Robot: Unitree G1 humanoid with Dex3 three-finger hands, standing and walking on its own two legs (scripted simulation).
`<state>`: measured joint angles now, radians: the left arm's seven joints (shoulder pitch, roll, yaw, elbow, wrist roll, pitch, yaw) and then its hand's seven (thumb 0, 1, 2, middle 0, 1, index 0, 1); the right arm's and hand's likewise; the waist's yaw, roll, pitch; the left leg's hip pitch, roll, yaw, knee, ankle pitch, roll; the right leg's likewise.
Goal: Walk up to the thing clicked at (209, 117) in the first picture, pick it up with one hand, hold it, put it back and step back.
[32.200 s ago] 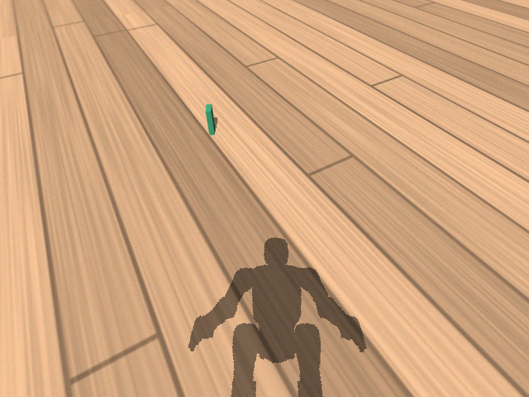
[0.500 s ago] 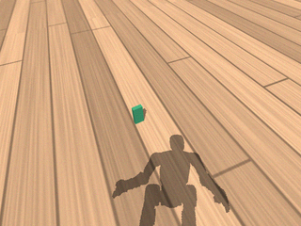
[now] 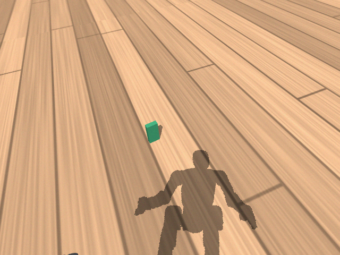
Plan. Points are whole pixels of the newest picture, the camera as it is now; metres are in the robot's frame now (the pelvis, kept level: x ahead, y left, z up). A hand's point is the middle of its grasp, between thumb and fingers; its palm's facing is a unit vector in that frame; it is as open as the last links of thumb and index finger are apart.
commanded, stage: step back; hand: left
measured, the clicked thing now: (152, 132) +1.03 +0.21 -0.67
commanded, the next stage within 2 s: stand in 0.30 s
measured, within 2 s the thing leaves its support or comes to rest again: neither
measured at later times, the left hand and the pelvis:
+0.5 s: hand out of the picture +0.13 +0.27 -0.14, palm faces -0.01 -0.94 -0.33, open 7.4 cm; pelvis +0.03 +0.02 +0.02, yaw -1 degrees
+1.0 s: hand out of the picture +0.08 +0.26 -0.13, palm faces -0.04 -0.94 -0.35, open 7.4 cm; pelvis +0.01 +0.01 +0.02, yaw -1 degrees
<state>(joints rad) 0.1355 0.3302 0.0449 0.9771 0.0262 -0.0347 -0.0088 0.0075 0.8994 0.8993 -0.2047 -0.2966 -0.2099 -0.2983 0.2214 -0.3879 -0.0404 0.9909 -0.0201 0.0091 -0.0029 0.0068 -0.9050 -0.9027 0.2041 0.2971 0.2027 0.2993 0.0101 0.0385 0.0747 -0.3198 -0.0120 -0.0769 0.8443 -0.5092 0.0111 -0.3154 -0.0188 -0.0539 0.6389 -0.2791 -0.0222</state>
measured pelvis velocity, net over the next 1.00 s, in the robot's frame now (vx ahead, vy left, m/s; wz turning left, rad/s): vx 0.01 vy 0.01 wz -0.01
